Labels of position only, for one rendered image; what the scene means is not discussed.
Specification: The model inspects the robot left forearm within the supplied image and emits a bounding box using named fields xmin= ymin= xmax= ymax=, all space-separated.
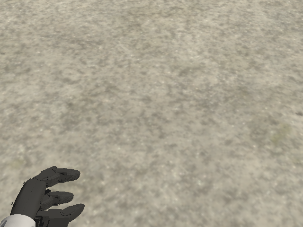
xmin=0 ymin=214 xmax=36 ymax=227

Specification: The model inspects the robot left hand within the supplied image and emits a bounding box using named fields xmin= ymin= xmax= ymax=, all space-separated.
xmin=10 ymin=166 xmax=85 ymax=227

